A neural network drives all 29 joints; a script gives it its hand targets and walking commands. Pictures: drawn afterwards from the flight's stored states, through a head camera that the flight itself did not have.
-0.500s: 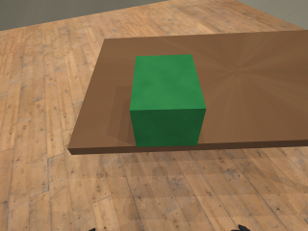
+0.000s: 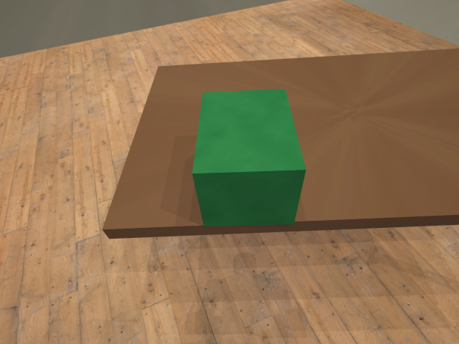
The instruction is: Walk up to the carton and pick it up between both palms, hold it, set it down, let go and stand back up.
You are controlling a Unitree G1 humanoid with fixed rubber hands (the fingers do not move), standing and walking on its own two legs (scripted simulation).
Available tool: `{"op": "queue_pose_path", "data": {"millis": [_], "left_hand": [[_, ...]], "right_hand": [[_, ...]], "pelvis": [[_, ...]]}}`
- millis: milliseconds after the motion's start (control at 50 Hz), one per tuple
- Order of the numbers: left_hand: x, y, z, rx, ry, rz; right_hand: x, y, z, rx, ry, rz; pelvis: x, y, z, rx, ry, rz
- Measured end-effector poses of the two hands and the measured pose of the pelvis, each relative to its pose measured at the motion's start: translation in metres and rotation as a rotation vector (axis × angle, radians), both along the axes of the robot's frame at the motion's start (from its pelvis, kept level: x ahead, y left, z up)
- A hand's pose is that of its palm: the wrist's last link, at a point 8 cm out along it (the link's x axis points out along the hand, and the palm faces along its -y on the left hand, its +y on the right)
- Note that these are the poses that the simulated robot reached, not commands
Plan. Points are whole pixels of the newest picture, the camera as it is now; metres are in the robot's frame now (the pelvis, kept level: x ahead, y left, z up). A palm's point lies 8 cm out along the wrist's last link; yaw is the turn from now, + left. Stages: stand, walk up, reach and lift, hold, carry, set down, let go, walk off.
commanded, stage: stand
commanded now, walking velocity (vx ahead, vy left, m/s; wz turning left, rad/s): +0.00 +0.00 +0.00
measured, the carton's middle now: (246, 155) +0.52 -0.01 +0.04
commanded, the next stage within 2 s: walk up in 1.52 s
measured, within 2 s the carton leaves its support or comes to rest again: neither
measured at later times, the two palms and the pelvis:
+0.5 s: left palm out of the picture +0.02 +0.22 -0.13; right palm out of the picture +0.03 -0.23 -0.14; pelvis +0.00 -0.01 +0.01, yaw +1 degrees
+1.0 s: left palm out of the picture +0.00 +0.20 -0.14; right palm out of the picture +0.00 -0.22 -0.14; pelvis +0.00 -0.01 +0.01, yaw +0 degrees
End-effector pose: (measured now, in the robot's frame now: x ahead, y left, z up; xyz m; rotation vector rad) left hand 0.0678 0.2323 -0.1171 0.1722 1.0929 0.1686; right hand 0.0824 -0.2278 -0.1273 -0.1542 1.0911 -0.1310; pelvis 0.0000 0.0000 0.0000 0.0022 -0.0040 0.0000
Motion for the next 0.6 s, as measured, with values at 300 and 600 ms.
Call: {"op": "queue_pose_path", "data": {"millis": [300, 600], "left_hand": [[-0.021, -0.01, -0.011, -0.019, 0.099, 0.033], [-0.058, -0.015, -0.015, -0.026, 0.231, 0.061]], "right_hand": [[-0.029, -0.012, -0.001, -0.021, 0.113, -0.044], [-0.07, -0.004, -0.009, 0.001, 0.248, -0.077]], "pelvis": [[0.005, -0.007, 0.005, -0.001, -0.022, 0.004], [0.003, -0.007, 0.008, -0.006, -0.04, 0.007]]}}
